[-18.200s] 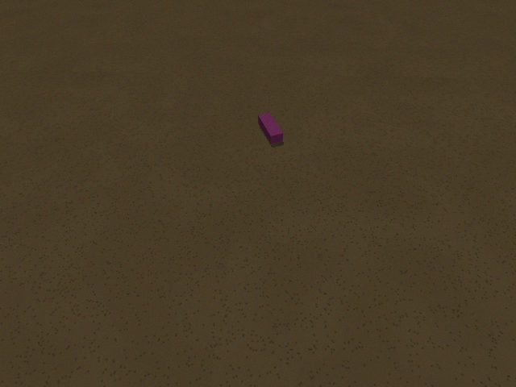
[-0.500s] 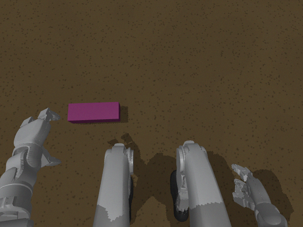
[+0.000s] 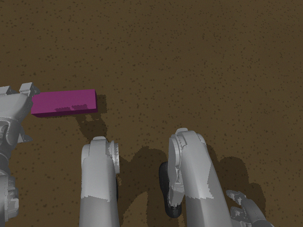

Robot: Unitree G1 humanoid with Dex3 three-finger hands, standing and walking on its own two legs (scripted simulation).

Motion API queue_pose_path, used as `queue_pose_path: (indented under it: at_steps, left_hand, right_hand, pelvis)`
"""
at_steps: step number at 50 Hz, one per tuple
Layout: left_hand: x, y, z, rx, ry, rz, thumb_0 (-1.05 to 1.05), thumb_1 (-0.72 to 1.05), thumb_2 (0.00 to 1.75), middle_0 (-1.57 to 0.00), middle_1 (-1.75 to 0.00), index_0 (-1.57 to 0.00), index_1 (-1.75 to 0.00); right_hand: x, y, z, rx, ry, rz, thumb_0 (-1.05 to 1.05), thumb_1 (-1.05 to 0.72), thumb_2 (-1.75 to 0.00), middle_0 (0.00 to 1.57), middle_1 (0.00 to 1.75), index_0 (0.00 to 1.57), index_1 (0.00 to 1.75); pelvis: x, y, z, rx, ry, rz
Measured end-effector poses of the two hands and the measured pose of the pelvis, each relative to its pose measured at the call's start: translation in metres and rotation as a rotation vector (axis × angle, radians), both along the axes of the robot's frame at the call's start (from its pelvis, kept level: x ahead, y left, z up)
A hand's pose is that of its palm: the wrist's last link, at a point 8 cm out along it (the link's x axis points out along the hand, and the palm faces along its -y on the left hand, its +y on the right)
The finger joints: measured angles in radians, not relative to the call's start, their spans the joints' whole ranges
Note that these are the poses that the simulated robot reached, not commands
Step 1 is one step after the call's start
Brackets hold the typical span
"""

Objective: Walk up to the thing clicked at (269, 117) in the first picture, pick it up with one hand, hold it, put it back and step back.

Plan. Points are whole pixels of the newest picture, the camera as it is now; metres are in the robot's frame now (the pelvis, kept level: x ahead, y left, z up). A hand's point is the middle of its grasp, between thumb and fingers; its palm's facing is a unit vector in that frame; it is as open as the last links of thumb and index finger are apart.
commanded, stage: rise first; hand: left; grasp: from above
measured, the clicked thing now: (66, 103) +0.49 +0.28 -0.34
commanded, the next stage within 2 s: approach in 0.84 s
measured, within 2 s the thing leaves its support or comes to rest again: neither
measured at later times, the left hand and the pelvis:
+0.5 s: hand (32, 112) +0.42 +0.34 -0.20, palm faces -0.46 -0.06 -0.88, open 14.1 cm; pelvis +0.01 +0.00 -0.03, yaw -1 degrees
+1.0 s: hand (38, 109) +0.43 +0.33 -0.22, palm faces -0.46 -0.07 -0.88, open 14.1 cm; pelvis +0.02 +0.00 -0.04, yaw -2 degrees
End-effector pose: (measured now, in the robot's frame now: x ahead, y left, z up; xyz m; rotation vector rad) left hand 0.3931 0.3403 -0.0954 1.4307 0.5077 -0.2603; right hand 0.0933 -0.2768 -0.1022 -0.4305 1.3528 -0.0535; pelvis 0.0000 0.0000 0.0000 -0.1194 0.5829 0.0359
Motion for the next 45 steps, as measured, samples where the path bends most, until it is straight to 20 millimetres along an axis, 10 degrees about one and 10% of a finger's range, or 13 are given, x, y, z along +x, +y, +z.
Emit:
queue_pose_path:
  at_steps: [45]
  left_hand:
    - [0.045, -0.009, -0.064, 0.044, -0.013, -0.052, 0.00, -0.53, 1.02, -0.08, -1.03, -0.08, -1.02]
  right_hand:
    - [-0.009, 0.000, -0.030, -0.023, 0.118, 0.021, 0.01, -0.91, -0.90, 0.21, 0.30, 0.20, 0.30]
  pelvis:
    - [0.016, 0.001, -0.036, -0.019, 0.024, -0.020]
